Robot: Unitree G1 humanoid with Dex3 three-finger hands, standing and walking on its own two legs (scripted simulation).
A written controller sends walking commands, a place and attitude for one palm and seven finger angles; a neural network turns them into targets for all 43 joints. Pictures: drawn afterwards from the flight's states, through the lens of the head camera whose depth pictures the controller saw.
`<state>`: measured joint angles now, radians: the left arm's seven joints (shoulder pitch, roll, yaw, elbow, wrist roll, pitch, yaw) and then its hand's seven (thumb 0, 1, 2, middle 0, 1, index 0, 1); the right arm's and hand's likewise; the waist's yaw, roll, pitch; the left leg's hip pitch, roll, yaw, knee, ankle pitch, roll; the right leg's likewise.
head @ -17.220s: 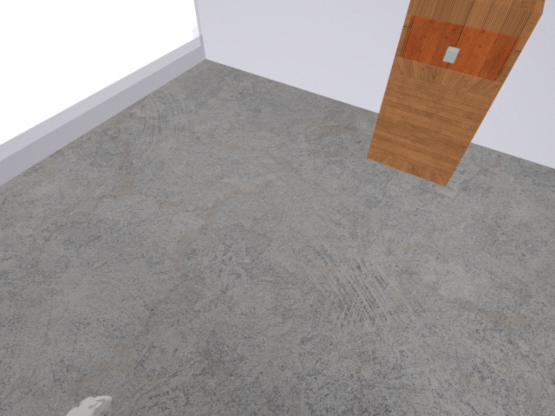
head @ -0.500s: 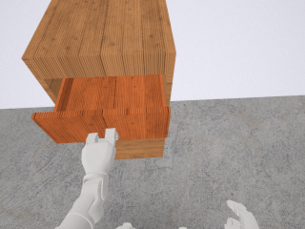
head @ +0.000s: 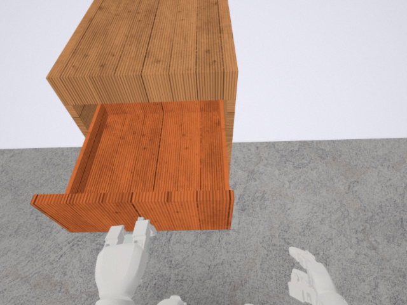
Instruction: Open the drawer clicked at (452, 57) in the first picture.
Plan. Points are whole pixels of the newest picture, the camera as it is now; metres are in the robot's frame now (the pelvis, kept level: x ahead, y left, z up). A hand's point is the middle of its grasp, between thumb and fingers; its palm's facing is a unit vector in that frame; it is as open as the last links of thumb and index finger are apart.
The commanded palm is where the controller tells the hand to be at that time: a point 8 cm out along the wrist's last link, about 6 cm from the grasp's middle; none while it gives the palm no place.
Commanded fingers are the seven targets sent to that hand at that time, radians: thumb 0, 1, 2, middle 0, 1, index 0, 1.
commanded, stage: pull the drawer open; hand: left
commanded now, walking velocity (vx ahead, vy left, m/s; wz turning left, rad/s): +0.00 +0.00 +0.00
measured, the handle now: (138, 237) +0.26 +0.16 -0.04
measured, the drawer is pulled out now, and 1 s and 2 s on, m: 0.27 0.30 0.30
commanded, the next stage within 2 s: open the thumb to release the handle in 0.28 s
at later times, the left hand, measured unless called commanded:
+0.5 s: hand (132, 285) +0.17 +0.16 -0.05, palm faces +0.00 -0.12 -0.99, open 8.0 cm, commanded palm +0.15 +0.16 +0.00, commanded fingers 0.00 0.41 0.69 -0.37 -1.30 -0.37 -1.30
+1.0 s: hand (130, 282) +0.18 +0.16 -0.05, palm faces +0.00 -0.10 -1.00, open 13.3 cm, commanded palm +0.15 +0.16 +0.00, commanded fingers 0.00 -0.50 0.30 -0.30 -1.20 -0.30 -1.20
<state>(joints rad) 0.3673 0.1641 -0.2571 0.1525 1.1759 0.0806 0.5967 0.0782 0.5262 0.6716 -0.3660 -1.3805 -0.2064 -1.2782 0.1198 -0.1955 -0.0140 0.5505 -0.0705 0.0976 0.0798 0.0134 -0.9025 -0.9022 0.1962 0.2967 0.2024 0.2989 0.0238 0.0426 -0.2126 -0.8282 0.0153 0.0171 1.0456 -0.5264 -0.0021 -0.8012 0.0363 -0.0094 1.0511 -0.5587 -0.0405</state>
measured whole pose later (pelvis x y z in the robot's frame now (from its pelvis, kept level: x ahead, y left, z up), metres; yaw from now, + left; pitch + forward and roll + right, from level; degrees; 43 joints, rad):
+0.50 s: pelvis -0.03 -0.02 -0.02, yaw +1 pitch +18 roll +2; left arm 0.40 0.21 -0.21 0.09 1.16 0.04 0.61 0.05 0.49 0.71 -0.39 -1.35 -0.22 -1.24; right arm 0.12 -0.22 -0.02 0.54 -0.09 0.07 0.04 0.01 -0.90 -0.90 0.20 0.30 0.20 0.30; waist 0.03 0.04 -0.21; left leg -0.93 0.01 0.01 1.15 -0.53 -0.03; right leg -0.92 0.03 -0.02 1.19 -0.58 -0.07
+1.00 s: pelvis -0.04 -0.02 -0.01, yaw +2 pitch +16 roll +2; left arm 0.28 0.20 -0.25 0.20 1.14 0.11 0.62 0.00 -0.41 0.34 -0.32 -1.21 -0.33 -1.22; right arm 0.09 -0.22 -0.03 0.59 -0.05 0.07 -0.01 0.01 -0.90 -0.90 0.20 0.30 0.20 0.30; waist 0.04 0.05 -0.19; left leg -0.88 0.01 -0.01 1.07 -0.47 -0.03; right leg -0.86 0.03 -0.03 1.11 -0.53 -0.07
